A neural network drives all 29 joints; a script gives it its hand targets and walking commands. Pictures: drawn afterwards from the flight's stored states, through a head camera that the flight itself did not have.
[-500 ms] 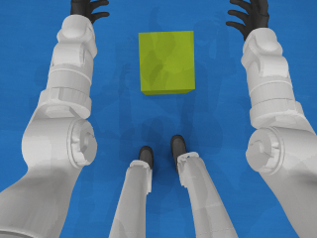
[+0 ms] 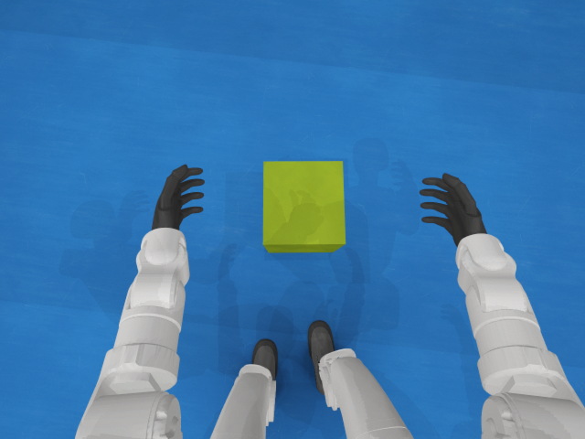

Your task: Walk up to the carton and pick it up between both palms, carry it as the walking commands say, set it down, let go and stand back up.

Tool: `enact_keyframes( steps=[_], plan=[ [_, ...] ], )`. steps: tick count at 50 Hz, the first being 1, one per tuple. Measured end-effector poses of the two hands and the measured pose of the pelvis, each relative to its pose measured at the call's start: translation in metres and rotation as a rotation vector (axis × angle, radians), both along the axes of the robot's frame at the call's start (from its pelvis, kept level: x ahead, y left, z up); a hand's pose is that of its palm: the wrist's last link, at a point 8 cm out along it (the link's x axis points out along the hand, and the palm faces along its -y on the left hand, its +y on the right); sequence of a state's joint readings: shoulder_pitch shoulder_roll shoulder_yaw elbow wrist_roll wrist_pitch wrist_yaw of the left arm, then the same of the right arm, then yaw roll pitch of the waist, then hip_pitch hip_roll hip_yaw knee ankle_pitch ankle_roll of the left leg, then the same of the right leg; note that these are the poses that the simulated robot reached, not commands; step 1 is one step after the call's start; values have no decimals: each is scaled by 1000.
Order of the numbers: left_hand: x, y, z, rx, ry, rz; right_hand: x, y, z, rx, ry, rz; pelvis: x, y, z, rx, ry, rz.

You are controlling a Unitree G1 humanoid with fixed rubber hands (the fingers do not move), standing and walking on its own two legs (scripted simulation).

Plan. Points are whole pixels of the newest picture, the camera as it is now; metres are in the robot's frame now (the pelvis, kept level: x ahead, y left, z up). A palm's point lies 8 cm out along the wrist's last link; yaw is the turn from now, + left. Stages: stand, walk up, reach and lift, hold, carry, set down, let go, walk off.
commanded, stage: let go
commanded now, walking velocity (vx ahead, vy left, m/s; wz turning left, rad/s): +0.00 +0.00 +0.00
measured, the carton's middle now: (301, 211) +0.49 -0.04 -0.61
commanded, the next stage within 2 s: stand in 0.98 s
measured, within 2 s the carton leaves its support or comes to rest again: neither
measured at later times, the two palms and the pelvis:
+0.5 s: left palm (71, 390) +0.20 +0.25 -0.03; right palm (516, 379) +0.18 -0.22 -0.03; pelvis +0.02 +0.01 +0.04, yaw -1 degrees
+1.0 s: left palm (86, 394) +0.20 +0.23 -0.03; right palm (514, 382) +0.18 -0.22 -0.03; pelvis +0.03 +0.02 +0.04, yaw -3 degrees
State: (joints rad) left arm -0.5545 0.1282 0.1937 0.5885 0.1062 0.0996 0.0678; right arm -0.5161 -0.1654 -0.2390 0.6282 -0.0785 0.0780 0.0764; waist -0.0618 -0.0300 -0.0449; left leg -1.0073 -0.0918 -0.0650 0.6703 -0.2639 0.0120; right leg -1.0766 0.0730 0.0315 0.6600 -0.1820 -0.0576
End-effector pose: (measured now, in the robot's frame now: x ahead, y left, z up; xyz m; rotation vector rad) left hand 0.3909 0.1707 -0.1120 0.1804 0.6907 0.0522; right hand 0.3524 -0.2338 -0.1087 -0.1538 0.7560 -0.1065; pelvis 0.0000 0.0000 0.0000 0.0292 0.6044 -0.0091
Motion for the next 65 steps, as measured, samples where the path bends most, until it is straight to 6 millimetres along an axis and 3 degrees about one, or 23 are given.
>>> enact_keyframes(
  steps=[8, 17, 22, 27, 38, 49, 57, 65],
  plan=[
    [-65, 17, 33, -6, 47, -26, -66, -3, 38, 2, 3, -9, 7, 3, 19, -13, -197, -12],
    [-143, 53, 62, 23, 81, -19, -144, 10, 67, 1, 43, 15, 17, 7, 36, -30, -432, -13],
    [-173, 71, 75, 30, 87, -2, -167, 12, 77, -4, 55, 23, 21, 12, 40, -38, -548, -10],
    [-192, 81, 83, 24, 89, 18, -172, 13, 82, -10, 51, 36, 23, 17, 41, -45, -637, -10],
    [-196, 80, 89, 0, 87, 9, -164, 21, 84, -9, 44, 42, 25, 21, 39, -52, -724, -18],
    [-191, 63, 80, 16, 101, -29, -175, 17, 80, -18, 87, -29, 32, 19, 37, -50, -723, -29],
    [-206, 88, 59, 110, 204, -8, -183, -12, 66, -121, 67, -70, 53, 18, 36, -67, -580, -58],
    [-194, 90, 45, 130, 258, -19, -182, -25, 56, -137, 107, -118, 76, 14, 31, -70, -530, -79]
  ],
)
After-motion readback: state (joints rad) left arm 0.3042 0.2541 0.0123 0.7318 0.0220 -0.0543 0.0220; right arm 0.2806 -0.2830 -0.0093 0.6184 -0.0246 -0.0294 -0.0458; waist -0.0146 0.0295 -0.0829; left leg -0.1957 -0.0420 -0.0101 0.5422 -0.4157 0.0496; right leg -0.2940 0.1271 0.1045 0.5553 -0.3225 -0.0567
